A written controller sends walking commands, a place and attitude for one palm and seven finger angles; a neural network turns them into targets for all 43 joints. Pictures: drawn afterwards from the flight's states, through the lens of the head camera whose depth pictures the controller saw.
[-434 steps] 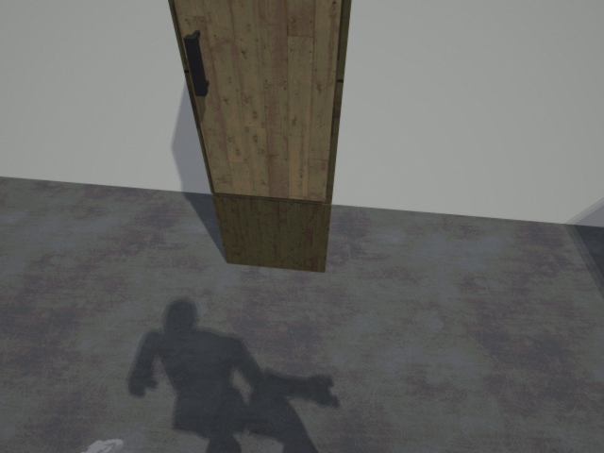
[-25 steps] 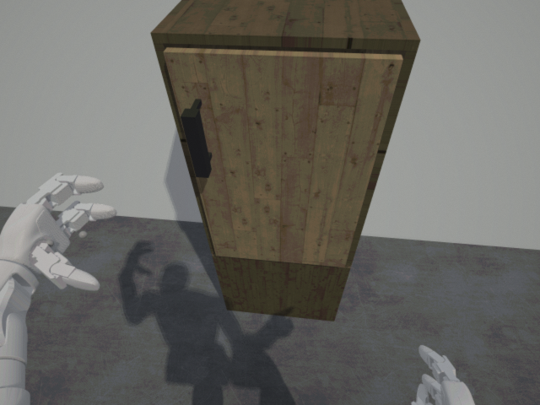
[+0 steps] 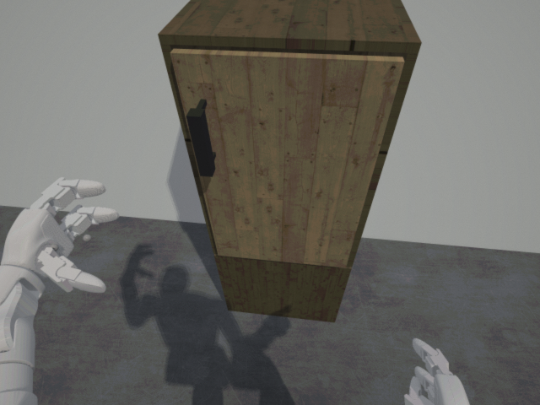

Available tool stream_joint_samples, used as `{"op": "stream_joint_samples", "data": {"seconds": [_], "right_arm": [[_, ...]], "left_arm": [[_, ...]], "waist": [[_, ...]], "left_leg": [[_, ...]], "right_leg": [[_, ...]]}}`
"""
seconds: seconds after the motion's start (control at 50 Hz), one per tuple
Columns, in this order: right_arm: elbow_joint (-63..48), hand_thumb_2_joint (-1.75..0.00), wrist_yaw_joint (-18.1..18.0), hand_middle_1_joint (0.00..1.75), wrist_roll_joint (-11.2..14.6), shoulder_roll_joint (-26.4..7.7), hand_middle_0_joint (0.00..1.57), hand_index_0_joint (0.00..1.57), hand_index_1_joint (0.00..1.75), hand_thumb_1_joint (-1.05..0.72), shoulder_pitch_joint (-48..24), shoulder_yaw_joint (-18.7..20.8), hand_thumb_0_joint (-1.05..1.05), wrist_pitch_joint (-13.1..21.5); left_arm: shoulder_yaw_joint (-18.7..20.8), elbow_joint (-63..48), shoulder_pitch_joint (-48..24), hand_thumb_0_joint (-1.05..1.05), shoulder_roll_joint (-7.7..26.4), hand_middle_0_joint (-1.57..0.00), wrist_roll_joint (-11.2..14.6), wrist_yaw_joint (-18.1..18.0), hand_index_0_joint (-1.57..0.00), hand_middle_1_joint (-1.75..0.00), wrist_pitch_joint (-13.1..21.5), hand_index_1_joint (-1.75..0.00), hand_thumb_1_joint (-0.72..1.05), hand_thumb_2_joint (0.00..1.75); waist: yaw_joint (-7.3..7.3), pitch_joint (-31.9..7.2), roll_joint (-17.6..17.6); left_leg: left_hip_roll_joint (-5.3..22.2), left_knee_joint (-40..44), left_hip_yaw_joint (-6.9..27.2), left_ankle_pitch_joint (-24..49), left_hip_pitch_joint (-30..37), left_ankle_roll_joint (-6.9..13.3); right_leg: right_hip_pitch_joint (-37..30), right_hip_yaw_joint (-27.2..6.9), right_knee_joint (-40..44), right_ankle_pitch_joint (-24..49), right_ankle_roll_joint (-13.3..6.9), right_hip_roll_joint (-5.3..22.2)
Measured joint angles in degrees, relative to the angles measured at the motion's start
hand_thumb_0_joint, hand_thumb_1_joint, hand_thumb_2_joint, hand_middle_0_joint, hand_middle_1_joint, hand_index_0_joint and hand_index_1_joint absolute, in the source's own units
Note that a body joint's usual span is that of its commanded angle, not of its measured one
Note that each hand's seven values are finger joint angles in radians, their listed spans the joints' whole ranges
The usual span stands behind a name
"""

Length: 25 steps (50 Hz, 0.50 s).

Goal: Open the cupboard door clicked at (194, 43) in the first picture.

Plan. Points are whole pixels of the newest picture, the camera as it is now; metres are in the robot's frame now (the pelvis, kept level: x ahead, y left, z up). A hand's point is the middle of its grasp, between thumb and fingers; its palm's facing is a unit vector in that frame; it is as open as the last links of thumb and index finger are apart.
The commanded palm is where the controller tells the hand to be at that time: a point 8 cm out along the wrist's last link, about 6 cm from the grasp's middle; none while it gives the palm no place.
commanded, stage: move the hooked fingers beside the handle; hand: left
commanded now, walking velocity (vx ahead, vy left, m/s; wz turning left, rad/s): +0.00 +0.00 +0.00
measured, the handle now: (205, 138) +0.55 +0.17 +0.11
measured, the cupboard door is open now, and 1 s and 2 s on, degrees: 0 0 0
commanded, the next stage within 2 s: none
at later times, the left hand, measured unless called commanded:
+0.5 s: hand (111, 205) +0.35 +0.27 +0.13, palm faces +0.00 -1.00 -0.01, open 14.0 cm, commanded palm +0.33 +0.31 +0.13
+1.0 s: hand (130, 177) +0.41 +0.26 +0.13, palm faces -0.04 -1.00 +0.02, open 14.0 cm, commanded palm +0.39 +0.32 +0.12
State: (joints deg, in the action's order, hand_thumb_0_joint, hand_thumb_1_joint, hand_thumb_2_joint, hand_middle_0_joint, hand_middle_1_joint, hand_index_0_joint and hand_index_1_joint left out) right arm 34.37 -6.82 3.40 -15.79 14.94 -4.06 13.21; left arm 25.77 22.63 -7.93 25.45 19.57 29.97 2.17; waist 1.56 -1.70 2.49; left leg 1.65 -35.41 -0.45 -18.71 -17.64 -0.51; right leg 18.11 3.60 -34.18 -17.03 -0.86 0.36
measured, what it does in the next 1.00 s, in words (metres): stands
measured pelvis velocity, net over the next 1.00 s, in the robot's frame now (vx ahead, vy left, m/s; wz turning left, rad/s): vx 0.00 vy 0.01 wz -0.01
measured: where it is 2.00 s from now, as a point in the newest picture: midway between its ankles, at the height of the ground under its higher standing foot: outside the picture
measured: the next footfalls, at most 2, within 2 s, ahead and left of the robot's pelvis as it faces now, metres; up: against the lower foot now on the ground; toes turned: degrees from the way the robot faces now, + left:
none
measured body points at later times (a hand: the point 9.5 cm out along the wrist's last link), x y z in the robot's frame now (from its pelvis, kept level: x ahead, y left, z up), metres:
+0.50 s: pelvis +0.00 +0.01 +0.00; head +0.02 +0.00 +0.45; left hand +0.35 +0.32 +0.13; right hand +0.13 -0.24 -0.09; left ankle +0.00 +0.13 -0.73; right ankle +0.01 -0.11 -0.73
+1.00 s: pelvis +0.00 +0.01 -0.01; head +0.04 +0.01 +0.44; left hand +0.41 +0.32 +0.13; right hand +0.09 -0.26 -0.11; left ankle +0.00 +0.13 -0.73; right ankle +0.01 -0.11 -0.73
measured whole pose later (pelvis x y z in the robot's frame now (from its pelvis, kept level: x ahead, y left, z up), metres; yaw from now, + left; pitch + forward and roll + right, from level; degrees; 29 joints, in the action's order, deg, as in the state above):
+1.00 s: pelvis +0.00 +0.01 -0.01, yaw -1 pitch +7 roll -1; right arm 35.6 -4.7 2.6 -17.2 20.0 -3.2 7.0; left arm 24.7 51.4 -35.2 30.7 13.6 28.7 8.8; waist -3.1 -3.1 1.1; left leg 1.6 -39.7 -1.0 -20.2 -26.8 0.2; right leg 27.2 2.8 -37.6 -17.7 -0.3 0.5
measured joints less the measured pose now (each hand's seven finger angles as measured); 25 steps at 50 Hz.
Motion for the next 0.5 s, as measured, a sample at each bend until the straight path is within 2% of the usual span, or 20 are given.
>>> {"op": "stream_joint_samples", "data": {"seconds": [0.14, 0.24, 0.38, 0.5], "right_arm": [[0.9, -0.89, -0.54, 0.3, -0.09, -0.19, 0.2, 0.21, 0.3, -0.9, 0.1, -0.12, 0.01, 0.39], [1.51, -0.89, -0.63, 0.3, -0.16, -0.03, 0.2, 0.21, 0.3, -0.9, 0.14, -0.4, 0.01, 0.28], [0.7, -0.89, 0.47, 0.3, -0.46, -0.19, 0.2, 0.21, 0.3, -0.9, 1.68, -0.12, 0.01, -0.74], [0.75, -0.89, 1.09, 0.3, -0.53, -0.55, 0.2, 0.21, 0.3, -0.9, 3.21, 0.4, 0.01, -1.84]], "left_arm": [[-2.12, 2.34, -4.54, -0.02, -0.78, -0.3, -1.74, -1.38, -0.3, -1.2, 1.18, -1.2, -0.51, 0.3], [-3.47, 6.18, -9.25, -0.02, -0.33, -0.3, -2.63, -1.73, -0.3, -1.2, 1.73, -1.2, -0.51, 0.3], [-2.51, 9.14, -10.9, -0.02, 0.38, -0.3, -3.23, -2.35, -0.3, -1.2, 1.38, -1.2, -0.5, 0.3], [-1.63, 10.61, -11.78, -0.02, 0.62, -0.3, -3.5, -2.85, -0.3, -1.2, 2.27, -1.2, -0.5, 0.3]], "waist": [[0.15, 0.96, -0.38], [-0.78, 0.82, -0.84], [-2.2, -0.27, -0.81], [-2.21, -0.35, -0.91]], "left_leg": [[-0.46, -0.52, 0.6, 0.21, -0.73, 0.35], [-0.68, -0.61, 0.55, 0.33, -1.46, 0.54], [-0.64, -0.25, -0.6, 0.17, -2.09, 0.78], [-0.6, -0.59, -0.79, -0.14, -2.76, 0.85]], "right_leg": [[0.12, 0.57, 0.16, 0.35, 0.29, 0.44], [0.83, 0.51, 0.11, 0.5, 0.46, 0.67], [2.11, -0.64, 0.03, 0.55, 0.7, 0.61], [2.86, -0.85, -0.32, 0.3, 0.76, 0.57]]}}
